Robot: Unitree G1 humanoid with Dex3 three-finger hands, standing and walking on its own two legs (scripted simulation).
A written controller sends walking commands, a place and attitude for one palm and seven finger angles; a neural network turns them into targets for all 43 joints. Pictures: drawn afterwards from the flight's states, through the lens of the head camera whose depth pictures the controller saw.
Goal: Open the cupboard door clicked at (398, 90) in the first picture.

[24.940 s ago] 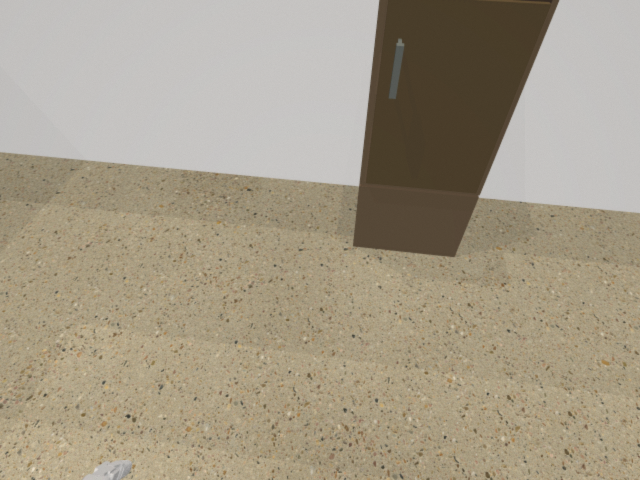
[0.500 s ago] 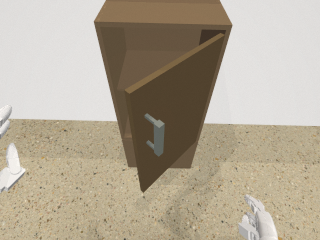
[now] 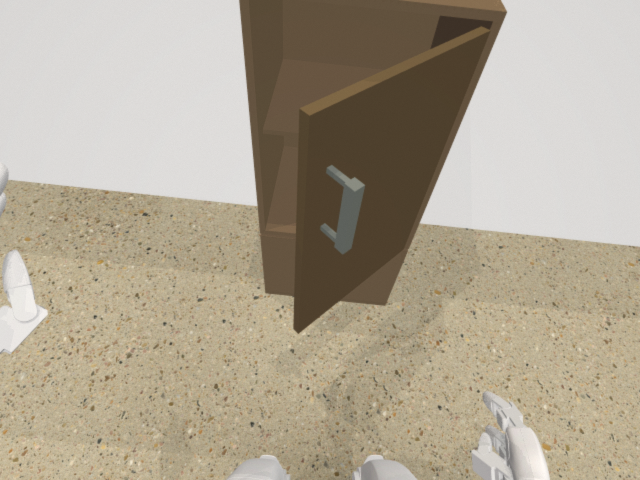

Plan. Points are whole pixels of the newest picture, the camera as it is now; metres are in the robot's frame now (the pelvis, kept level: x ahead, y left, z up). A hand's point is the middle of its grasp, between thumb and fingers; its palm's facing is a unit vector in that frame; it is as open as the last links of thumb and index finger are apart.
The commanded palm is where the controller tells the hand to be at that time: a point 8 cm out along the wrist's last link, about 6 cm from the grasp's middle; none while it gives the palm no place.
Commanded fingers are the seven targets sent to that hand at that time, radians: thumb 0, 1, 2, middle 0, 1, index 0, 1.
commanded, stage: step back with the hand held close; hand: left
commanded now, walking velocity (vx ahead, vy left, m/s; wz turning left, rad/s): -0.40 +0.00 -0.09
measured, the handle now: (338, 211) +0.48 +0.01 +0.04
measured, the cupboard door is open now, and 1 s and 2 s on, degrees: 47 47 47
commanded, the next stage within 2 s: stop stepping back and stand still in 0.18 s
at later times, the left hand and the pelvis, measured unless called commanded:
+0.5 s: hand (63, 423) +0.13 +0.19 +0.19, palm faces +0.26 -0.80 -0.54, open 7.4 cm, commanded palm +0.09 +0.24 +0.19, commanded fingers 0.00 0.90 0.90 -0.20 -0.30 -0.20 -0.30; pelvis -0.09 -0.04 +0.01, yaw -8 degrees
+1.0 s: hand out of the picture +0.07 +0.22 +0.18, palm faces +0.33 -0.82 -0.47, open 7.4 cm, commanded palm +0.01 +0.25 +0.19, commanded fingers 0.00 0.90 0.90 -0.20 -0.30 -0.20 -0.30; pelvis -0.16 -0.03 +0.02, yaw -7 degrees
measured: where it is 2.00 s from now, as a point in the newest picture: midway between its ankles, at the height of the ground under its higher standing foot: outside the picture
